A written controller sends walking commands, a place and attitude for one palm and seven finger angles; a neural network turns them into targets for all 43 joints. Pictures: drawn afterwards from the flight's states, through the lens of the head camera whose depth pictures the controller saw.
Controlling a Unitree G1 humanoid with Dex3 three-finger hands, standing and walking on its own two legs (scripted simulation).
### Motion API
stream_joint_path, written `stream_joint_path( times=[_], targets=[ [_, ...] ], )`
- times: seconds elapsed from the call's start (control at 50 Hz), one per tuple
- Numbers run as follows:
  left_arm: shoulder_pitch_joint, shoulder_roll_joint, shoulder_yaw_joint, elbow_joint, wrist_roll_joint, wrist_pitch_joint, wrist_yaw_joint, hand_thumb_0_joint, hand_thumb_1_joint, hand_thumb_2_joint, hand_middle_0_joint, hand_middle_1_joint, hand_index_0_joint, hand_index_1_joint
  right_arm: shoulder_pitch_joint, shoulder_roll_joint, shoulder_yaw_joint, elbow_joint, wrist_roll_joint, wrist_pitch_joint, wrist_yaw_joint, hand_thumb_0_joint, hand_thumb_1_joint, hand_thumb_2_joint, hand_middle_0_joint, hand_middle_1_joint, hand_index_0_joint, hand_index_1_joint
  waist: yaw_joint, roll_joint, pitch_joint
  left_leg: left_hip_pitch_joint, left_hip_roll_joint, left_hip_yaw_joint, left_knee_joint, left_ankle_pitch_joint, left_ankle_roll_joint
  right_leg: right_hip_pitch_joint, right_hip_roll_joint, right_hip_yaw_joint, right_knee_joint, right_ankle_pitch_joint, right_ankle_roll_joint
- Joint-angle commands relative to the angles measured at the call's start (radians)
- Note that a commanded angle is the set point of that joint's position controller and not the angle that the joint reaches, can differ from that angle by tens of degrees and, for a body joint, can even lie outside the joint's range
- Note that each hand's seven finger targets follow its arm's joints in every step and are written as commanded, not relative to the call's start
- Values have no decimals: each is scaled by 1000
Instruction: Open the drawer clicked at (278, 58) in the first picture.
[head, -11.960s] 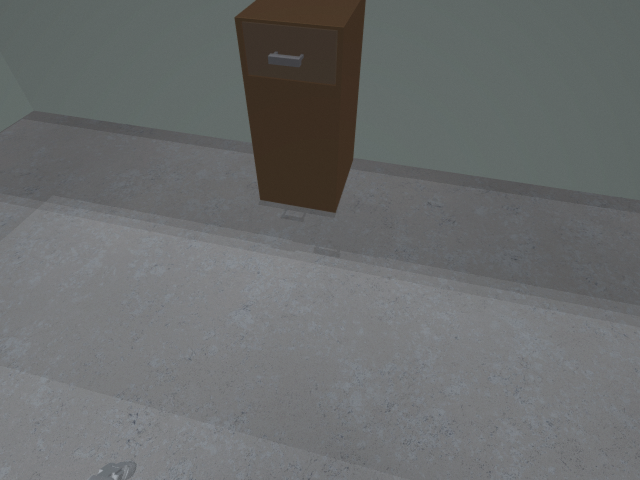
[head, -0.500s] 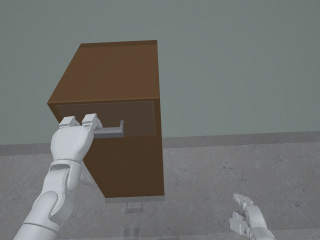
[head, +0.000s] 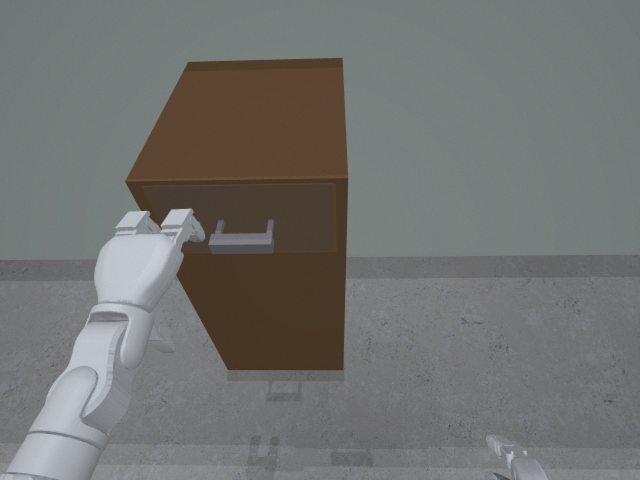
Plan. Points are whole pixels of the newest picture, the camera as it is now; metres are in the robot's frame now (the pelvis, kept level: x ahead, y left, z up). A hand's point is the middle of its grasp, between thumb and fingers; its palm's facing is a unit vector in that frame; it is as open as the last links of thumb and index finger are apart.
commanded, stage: move the hooked fingers above the handle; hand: left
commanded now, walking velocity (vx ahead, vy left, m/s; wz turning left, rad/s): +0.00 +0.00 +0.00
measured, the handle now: (243, 234) +0.51 +0.22 -0.05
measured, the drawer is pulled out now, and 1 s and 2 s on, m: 0.00 0.00 0.00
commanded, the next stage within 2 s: none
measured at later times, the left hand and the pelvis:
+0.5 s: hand (183, 266) +0.35 +0.24 +0.06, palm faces +0.02 -0.05 -1.00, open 13.9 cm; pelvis +0.02 -0.04 +0.00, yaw +0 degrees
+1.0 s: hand (204, 259) +0.40 +0.24 +0.02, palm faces -0.11 -0.07 -0.99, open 13.9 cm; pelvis +0.04 -0.03 -0.01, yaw +0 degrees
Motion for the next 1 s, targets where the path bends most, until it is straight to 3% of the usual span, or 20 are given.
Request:
stream_joint_path(
  times=[0.0,0.04,0.1,0.12,0.16,0.22,0.32,0.44,0.48,0.5,0.54,0.58,0.6,0.64,0.7,0.72,0.82,0.86,0.92,0.98],
  targets=[
    [-281,118,53,-132,-15,86,27,0,-500,300,-300,-1200,-300,-1200,-143,-112,-37,-164,20,-41,-10,0,-900,-900,200,300,200,300,-20,-35,-240,171,106,-57,-122,127,-91,-21,17,-81,-59,68,-53],
    [-275,84,4,-127,-24,108,-10,0,-500,300,-300,-1200,-300,-1200,-145,-113,-34,-174,25,-39,-14,0,-900,-900,200,300,200,300,-31,-54,-232,169,107,-56,-132,88,-81,-10,13,-78,-67,56,-49],
    [-302,122,11,-129,-13,103,-53,0,-500,300,-300,-1200,-300,-1200,-144,-117,-26,-178,17,-36,-24,0,-900,-900,200,300,200,300,-36,-59,-222,167,100,-40,-119,122,-65,7,8,-76,-81,74,-50],
    [-344,163,42,-125,-3,90,-58,0,-500,300,-300,-1200,-300,-1200,-141,-121,-23,-174,14,-34,-29,0,-900,-900,200,300,200,300,-39,-67,-216,153,99,-32,-116,116,-61,8,11,-72,-84,66,-51],
    [-406,185,60,-97,15,57,-54,0,-500,300,-300,-1200,-300,-1200,-137,-111,-15,-170,10,-38,-39,0,-900,-900,200,300,200,300,-38,-59,-195,145,91,-27,-109,100,-53,-10,11,-74,-83,54,-52],
    [-459,280,158,-69,29,0,-19,0,-500,300,-300,-1200,-300,-1200,-128,-109,-16,-160,5,-43,-52,0,-900,-900,200,300,200,300,-15,-14,-221,135,78,-16,-96,118,-52,6,18,-60,-79,61,-57],
    [-418,273,194,27,16,-14,30,0,-500,300,-300,-1200,-300,-1200,-114,-98,-23,-157,9,-42,-53,0,-900,-900,200,300,200,300,0,17,-283,101,57,9,-55,192,-54,43,18,-46,-54,155,-59],
    [-327,201,113,112,-19,37,-24,0,-500,300,-300,-1200,-300,-1200,-96,-125,-34,-169,20,-30,-49,0,-900,-900,200,300,200,300,-36,-99,-280,47,55,42,-8,230,-35,66,5,-18,-44,312,-38],
    [-373,211,101,96,-27,22,-53,0,-500,300,-300,-1200,-300,-1200,-88,-133,-39,-168,19,-27,-55,0,-900,-900,200,300,200,300,-53,-122,-297,33,50,50,11,238,-27,81,-5,-7,-35,392,-27],
    [-374,246,130,94,-25,7,-62,0,-500,300,-300,-1200,-300,-1200,-84,-136,-41,-167,17,-24,-58,0,-900,-900,200,300,200,300,-51,-124,-305,23,47,48,19,240,-25,86,-6,-3,-28,408,-26],
    [-441,266,138,42,-25,-44,-66,0,-500,300,-300,-1200,-300,-1200,-76,-133,-44,-166,12,-26,-64,0,-900,-900,200,300,200,300,-54,-95,-333,27,42,47,34,248,-20,87,-12,5,-14,443,-22],
    [-472,307,181,11,-18,-103,-49,0,-500,300,-300,-1200,-300,-1200,-68,-127,-51,-153,5,-30,-69,0,-900,-900,200,300,200,300,-50,-56,-371,37,40,48,58,276,-18,84,-17,17,6,502,-19],
    [-454,352,236,11,-9,-127,-29,0,-500,300,-300,-1200,-300,-1200,-64,-124,-55,-147,2,-29,-72,0,-900,-900,200,300,200,300,-38,-48,-390,33,40,43,66,298,-20,88,-15,22,21,524,-22],
    [-464,359,260,7,0,-155,15,0,-500,300,-300,-1200,-300,-1200,-50,-117,-59,-136,-1,-30,-71,0,-900,-900,200,300,200,300,-36,-2,-407,28,41,40,79,311,-24,70,-14,20,38,522,-27],
    [-431,335,275,84,5,-140,75,0,-500,300,-300,-1200,-300,-1200,-38,-114,-67,-125,5,-28,-58,0,-900,-900,200,300,200,300,-32,11,-389,3,47,45,94,341,-33,21,-1,-7,60,494,-38],
    [-404,357,303,133,4,-116,89,0,-500,300,-300,-1200,-300,-1200,-30,-120,-70,-119,6,-24,-53,0,-900,-900,200,300,200,300,-24,-35,-389,-23,45,44,94,340,-34,38,2,-4,62,501,-39],
    [-435,262,174,269,0,14,60,0,-500,300,-300,-1200,-300,-1200,-19,-141,-69,-133,24,-1,-44,0,-900,-900,200,300,200,300,-58,-103,-384,-57,49,67,87,312,-35,37,5,-21,56,488,-31],
    [-483,223,107,263,3,31,24,0,-500,300,-300,-1200,-300,-1200,-9,-149,-70,-141,27,1,-46,0,-900,-900,200,300,200,300,-82,-89,-394,-22,55,68,93,319,-29,17,2,-24,52,488,-25],
    [-581,218,79,236,-5,-7,-24,0,-500,300,-300,-1200,-300,-1200,10,-151,-71,-137,18,5,-58,0,-900,-900,200,300,200,300,-108,-104,-411,13,61,53,103,336,-21,-5,3,-27,45,473,-24],
    [-700,259,107,223,18,-92,-24,0,-500,300,-300,-1200,-300,-1200,33,-139,-69,-120,8,5,-66,0,-900,-900,200,300,200,300,-111,-47,-419,45,66,31,118,347,-23,-78,8,-34,61,403,-31]
  ],
)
